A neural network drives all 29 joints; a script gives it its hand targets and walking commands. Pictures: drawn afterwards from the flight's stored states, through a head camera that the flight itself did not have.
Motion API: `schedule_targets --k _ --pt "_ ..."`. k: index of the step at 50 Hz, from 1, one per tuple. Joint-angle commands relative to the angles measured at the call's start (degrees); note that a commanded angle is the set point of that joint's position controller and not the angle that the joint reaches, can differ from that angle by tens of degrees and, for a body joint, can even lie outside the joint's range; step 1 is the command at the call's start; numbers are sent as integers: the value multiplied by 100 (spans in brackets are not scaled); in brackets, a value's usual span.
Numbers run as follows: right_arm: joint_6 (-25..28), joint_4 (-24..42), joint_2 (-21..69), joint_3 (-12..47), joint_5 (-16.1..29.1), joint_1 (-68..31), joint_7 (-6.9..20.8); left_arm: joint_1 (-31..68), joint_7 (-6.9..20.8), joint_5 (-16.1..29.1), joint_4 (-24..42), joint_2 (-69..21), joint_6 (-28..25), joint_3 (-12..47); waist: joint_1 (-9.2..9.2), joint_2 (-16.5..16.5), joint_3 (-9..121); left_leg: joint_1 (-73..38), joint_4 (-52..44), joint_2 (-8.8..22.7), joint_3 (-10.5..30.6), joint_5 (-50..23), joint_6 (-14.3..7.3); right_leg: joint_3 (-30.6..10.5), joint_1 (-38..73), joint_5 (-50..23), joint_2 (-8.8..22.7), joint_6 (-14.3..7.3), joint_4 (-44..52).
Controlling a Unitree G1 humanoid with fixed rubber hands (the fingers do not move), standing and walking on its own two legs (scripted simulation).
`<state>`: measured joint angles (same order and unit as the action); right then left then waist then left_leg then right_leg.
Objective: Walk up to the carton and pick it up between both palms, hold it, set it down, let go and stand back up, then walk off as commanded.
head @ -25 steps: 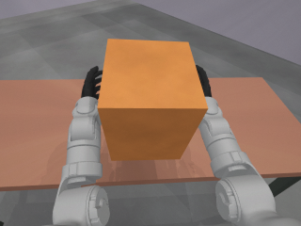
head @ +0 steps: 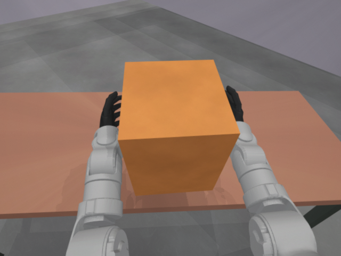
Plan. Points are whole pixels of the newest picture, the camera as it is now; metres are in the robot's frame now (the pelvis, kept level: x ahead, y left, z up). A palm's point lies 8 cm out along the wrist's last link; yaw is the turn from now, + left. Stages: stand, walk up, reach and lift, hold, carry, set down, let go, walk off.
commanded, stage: set down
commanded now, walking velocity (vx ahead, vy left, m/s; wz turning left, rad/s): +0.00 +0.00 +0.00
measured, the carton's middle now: (172, 131) +0.38 +0.02 +0.11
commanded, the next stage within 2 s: none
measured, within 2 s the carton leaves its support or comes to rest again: rests again in 1.76 s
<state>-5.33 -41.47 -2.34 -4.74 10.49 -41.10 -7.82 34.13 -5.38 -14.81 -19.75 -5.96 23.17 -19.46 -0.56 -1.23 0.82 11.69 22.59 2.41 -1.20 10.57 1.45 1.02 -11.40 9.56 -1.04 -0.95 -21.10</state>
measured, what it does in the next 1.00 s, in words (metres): stands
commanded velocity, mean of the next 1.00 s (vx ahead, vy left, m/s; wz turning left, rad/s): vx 0.00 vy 0.00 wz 0.00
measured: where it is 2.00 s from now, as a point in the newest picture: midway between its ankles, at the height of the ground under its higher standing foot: outside the picture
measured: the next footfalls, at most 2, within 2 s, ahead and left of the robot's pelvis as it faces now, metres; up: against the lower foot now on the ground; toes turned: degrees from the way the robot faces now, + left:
none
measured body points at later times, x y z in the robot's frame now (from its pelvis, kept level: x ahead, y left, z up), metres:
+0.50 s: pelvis +0.01 +0.00 +0.00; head +0.02 +0.01 +0.45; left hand +0.39 +0.18 +0.11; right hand +0.44 -0.11 +0.11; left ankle +0.01 +0.13 -0.74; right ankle +0.02 -0.11 -0.75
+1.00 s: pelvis +0.04 -0.01 +0.00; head +0.07 -0.01 +0.45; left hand +0.41 +0.18 +0.08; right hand +0.47 -0.11 +0.08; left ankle +0.01 +0.13 -0.74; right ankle +0.02 -0.11 -0.74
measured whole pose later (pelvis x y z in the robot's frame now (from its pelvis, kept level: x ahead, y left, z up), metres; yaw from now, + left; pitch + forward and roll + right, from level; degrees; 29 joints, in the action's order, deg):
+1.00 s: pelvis +0.04 -0.01 +0.00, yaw +0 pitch +4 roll +0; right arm 4.5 -53.5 -3.0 -4.9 4.4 -42.5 -3.6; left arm 30.8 -8.5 -14.8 -24.0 -7.3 16.1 -19.5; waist 3.9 -0.1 -0.3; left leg 12.3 21.8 3.5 -1.2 11.9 2.0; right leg 1.1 -11.4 11.1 -2.1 -1.9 -19.0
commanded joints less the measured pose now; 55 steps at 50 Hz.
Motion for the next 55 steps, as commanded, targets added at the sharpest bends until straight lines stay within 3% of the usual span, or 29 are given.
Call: schedule_targets --k 1,5,9,16,25,35,38,48,55 --pt "472 1038 2853 2047 -179 -4403 977 3878 380 360 477 -2835 -262 2408 989 357 2893 -1875 -167 -237 -149 -2281 127 331 398 -483 -348 56 677" --pt "465 278 2684 1292 -619 -4421 1181 4159 461 170 -44 -2613 -214 1910 980 228 2379 -1403 -518 -214 -290 -1103 4 363 216 380 -269 68 698" --pt "668 285 2781 861 -941 -4754 1310 4415 490 245 -276 -2697 -311 1911 974 163 2454 -1029 -649 -203 -345 -583 -29 415 170 634 -238 51 634" --pt "1114 287 2930 927 -995 -4919 1373 4666 261 451 -117 -3203 -797 2465 922 461 3543 -1418 -282 -122 -250 -1713 186 521 -67 -93 -352 -73 555" --pt "1081 -307 2477 775 -1037 -4029 1391 3645 270 73 -335 -2969 -739 2005 1027 463 2808 -1706 -222 -62 -256 -2481 228 501 -22 -326 -366 -114 683" --pt "1361 384 2626 1428 -716 -3805 1260 2937 133 123 207 -3286 -926 2286 1184 629 3748 -2136 386 -11 -177 -4655 380 453 -110 -1650 -455 -233 686" --pt "1385 414 2702 1520 -700 -3681 1214 2818 141 112 219 -3232 -994 2235 1190 526 3791 -1927 395 -39 -218 -4650 345 387 121 -2086 -412 -233 669" --pt "1406 484 2984 1922 -744 -3361 1052 2551 299 38 273 -3150 -1244 2110 1113 369 3678 -1171 212 -183 -237 -4031 232 285 934 -3451 -240 97 163" --pt "1470 350 3056 1887 -910 -3347 1039 2477 416 -56 -66 -3056 -1410 1886 1113 189 3475 -570 -13 -236 -289 -3408 149 234 1388 -3792 -141 202 30"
